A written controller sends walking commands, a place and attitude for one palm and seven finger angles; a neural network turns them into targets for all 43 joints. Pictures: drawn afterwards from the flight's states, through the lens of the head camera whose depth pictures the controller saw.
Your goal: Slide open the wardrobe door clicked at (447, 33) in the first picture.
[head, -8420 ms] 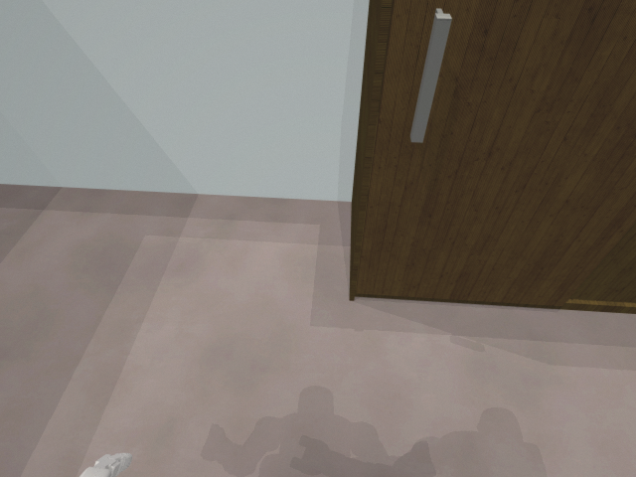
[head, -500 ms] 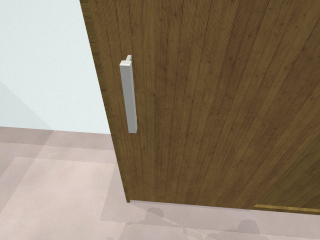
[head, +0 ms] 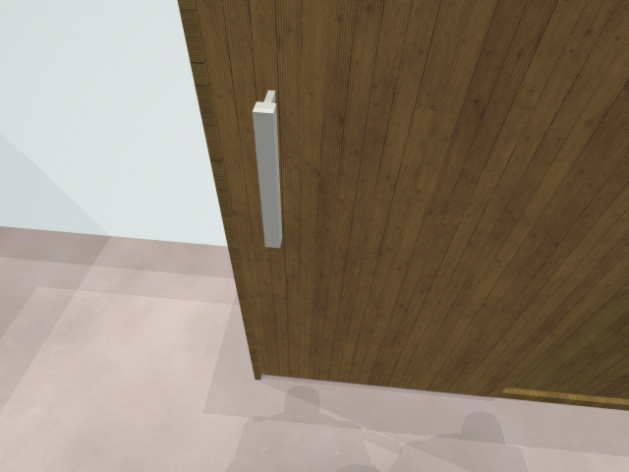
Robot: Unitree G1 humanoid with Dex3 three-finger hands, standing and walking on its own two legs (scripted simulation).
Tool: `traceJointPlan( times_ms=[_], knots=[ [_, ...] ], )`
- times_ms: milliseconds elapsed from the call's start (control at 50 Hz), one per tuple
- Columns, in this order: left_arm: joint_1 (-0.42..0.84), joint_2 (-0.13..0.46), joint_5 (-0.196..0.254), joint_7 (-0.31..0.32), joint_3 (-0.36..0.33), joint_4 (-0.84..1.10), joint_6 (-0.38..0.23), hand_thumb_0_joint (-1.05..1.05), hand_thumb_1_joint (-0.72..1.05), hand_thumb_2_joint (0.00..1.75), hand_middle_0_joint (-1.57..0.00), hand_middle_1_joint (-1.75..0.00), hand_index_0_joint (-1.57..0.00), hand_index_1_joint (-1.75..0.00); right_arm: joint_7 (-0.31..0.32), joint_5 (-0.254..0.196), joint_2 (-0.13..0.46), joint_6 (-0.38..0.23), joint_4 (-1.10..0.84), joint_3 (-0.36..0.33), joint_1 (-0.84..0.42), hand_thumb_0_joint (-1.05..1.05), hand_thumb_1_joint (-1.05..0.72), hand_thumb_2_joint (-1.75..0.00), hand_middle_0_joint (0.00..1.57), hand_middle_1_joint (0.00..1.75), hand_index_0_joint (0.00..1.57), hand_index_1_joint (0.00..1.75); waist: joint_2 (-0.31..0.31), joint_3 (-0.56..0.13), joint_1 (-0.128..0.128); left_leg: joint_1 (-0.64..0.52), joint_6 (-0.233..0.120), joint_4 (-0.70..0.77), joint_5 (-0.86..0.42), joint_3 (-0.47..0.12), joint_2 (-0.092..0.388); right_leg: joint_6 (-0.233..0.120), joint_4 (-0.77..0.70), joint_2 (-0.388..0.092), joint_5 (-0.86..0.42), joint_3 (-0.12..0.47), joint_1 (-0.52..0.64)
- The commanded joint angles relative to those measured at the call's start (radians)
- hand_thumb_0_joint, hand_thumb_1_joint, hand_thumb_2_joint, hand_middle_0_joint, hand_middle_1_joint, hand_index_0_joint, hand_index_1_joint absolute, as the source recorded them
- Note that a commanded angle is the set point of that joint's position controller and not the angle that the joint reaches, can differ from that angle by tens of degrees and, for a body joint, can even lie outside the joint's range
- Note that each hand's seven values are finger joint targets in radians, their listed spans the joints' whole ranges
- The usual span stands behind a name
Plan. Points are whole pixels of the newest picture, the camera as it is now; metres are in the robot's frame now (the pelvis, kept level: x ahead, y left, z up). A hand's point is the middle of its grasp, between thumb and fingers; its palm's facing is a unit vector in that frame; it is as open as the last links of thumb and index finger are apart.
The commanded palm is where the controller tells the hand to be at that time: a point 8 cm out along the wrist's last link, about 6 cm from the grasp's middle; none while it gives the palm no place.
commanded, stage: look again from close up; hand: left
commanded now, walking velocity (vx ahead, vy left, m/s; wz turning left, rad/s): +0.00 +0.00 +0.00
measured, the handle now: (272, 176) +0.51 +0.10 +0.11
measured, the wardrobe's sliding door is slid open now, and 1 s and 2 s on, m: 0.00 0.00 0.00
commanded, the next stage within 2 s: raise the hand with hooked fingers in 0.96 s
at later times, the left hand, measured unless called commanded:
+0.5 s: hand out of the picture +0.03 +0.20 -0.17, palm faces +0.00 -0.97 -0.23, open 7.4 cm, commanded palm none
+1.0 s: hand out of the picture +0.05 +0.20 -0.17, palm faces +0.00 -0.97 -0.24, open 7.4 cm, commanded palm none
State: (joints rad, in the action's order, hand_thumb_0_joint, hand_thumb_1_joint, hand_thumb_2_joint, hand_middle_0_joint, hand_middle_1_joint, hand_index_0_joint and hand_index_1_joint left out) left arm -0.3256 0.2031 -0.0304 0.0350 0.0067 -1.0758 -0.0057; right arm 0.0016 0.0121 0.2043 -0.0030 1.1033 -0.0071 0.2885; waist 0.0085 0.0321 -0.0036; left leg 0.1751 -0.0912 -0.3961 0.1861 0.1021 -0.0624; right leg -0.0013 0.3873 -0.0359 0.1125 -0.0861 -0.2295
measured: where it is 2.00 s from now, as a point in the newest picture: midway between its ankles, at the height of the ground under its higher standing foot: outside the picture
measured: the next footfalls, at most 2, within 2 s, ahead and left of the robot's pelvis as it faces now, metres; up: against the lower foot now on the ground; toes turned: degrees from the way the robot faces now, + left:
none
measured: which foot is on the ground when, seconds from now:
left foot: down 0.00-1.00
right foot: down 0.00-1.00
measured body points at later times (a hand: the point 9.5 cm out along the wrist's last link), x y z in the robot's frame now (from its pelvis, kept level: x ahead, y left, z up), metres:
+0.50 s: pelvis +0.02 +0.01 +0.00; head +0.02 +0.02 +0.45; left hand +0.03 +0.25 -0.16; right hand +0.05 -0.24 -0.15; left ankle +0.03 +0.05 -0.74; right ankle +0.06 -0.12 -0.74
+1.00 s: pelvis +0.03 +0.00 +0.00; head +0.04 +0.01 +0.45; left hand +0.05 +0.25 -0.15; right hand +0.06 -0.25 -0.15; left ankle +0.03 +0.05 -0.74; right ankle +0.06 -0.12 -0.74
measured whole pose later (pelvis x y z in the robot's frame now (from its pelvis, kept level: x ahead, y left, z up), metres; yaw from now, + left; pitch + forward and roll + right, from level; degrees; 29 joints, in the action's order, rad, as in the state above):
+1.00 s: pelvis +0.03 +0.00 +0.00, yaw +0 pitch -3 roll +0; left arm -0.25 0.21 -0.03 0.04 0.01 -1.09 -0.01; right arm 0.01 0.01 0.21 -0.01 1.13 0.00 0.22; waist 0.01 0.05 0.00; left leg 0.09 -0.09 -0.31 0.19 0.10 -0.08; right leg 0.01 0.36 -0.04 0.15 -0.09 -0.16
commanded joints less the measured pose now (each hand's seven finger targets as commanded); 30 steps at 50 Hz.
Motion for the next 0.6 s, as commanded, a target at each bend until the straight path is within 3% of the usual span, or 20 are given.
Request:
traceJointPlan(
  times_ms=[0,200,340,580],
  knots=[
    [-0.033,0.116,0.004,0.008,-0.022,0.038,-0.017,0.0,0.9,0.9,-0.2,-0.3,-0.2,-0.3,0.012,-0.005,0.148,-0.019,-0.049,-0.025,0.013,0.0,-0.9,-0.9,0.2,0.3,0.2,0.3,-0.014,0.056,-0.003,0.147,0.05,0.185,0.224,-0.217,0.189,-0.027,-0.047,-0.092,0.111,0.116,0.059],
    [-0.019,0.113,0.006,0.01,-0.019,0.035,-0.02,0.0,0.9,0.9,-0.2,-0.3,-0.2,-0.3,0.014,-0.006,0.144,-0.025,-0.044,-0.025,-0.009,0.0,-0.9,-0.9,0.2,0.3,0.2,0.3,-0.014,0.028,-0.001,0.082,0.058,0.171,0.092,-0.203,0.191,-0.024,-0.038,-0.098,0.028,0.109,0.074],
    [-0.004,0.113,0.005,0.01,-0.02,0.033,-0.014,0.0,0.9,0.9,-0.2,-0.3,-0.2,-0.3,0.015,-0.005,0.153,-0.023,-0.044,-0.027,-0.028,0.0,-0.9,-0.9,0.2,0.3,0.2,0.3,-0.022,0.051,-0.001,0.079,0.071,0.2,0.11,-0.215,0.197,-0.018,-0.031,-0.092,0.031,0.1,0.071],
    [0.018,0.13,0.009,0.012,-0.021,0.029,-0.015,0.0,0.9,0.9,-0.2,-0.3,-0.2,-0.3,0.019,-0.008,0.16,-0.027,-0.032,-0.025,-0.04,0.0,-0.9,-0.9,0.2,0.3,0.2,0.3,-0.01,0.0,-0.003,-0.004,0.084,0.161,-0.116,-0.188,0.197,-0.017,-0.029,-0.1,-0.038,0.095,0.106]
  ],
)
